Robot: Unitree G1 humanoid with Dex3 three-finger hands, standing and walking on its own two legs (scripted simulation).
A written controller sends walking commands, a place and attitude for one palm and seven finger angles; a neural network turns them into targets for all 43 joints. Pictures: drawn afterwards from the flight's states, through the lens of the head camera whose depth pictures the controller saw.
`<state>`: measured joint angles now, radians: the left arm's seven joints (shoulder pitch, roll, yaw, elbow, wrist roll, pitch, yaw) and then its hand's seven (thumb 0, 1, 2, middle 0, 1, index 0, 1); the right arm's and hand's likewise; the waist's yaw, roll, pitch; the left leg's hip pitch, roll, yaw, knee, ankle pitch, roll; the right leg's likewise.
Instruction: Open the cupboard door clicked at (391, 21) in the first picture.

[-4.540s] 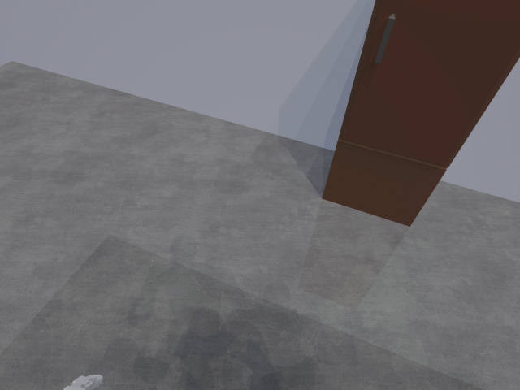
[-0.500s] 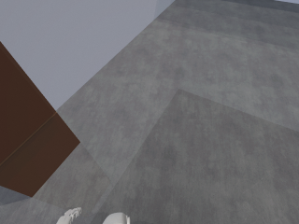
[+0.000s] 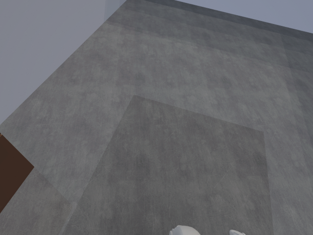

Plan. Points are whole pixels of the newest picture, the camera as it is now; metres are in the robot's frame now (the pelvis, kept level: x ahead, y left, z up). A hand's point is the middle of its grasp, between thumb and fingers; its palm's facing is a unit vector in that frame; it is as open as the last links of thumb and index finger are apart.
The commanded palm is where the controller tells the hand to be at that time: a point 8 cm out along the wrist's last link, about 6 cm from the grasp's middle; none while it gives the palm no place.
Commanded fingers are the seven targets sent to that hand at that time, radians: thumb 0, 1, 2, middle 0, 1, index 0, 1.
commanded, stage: walk to a spot facing it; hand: left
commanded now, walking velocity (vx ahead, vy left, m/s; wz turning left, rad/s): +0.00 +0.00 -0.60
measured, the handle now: out of the picture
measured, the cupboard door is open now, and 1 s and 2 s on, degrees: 0 0 0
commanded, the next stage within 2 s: turn to face it in 0.54 s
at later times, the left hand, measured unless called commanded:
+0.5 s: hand (120, 221) +0.17 +0.11 -0.16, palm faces -0.25 -0.93 -0.25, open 7.4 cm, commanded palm none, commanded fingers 0.00 0.90 0.90 -0.20 -0.30 -0.20 -0.30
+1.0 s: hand (127, 172) +0.33 +0.11 -0.18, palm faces -0.20 -0.97 -0.16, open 7.4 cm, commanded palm none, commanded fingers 0.00 0.90 0.90 -0.20 -0.30 -0.20 -0.30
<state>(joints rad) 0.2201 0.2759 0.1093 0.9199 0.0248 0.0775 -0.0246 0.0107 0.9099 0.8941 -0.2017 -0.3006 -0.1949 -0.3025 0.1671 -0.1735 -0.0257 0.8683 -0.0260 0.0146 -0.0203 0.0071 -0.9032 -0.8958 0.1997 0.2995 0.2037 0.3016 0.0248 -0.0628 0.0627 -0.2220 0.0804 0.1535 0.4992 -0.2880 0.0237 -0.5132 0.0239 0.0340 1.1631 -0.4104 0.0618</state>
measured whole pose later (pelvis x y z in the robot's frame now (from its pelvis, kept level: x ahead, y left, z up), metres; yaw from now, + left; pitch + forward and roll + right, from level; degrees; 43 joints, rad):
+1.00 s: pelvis +0.21 -0.04 +0.00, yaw -14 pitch +0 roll -2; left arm 0.17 0.19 0.06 1.00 0.02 0.02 0.02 0.01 0.91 0.89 -0.20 -0.30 -0.19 -0.30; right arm 0.24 -0.17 -0.04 1.01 -0.02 -0.01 -0.01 0.00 -0.94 -0.90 0.20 0.30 0.20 0.30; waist -0.02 -0.03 0.05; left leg -0.30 -0.03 0.07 0.46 -0.15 0.10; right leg -0.47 -0.07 -0.01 1.09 -0.37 0.05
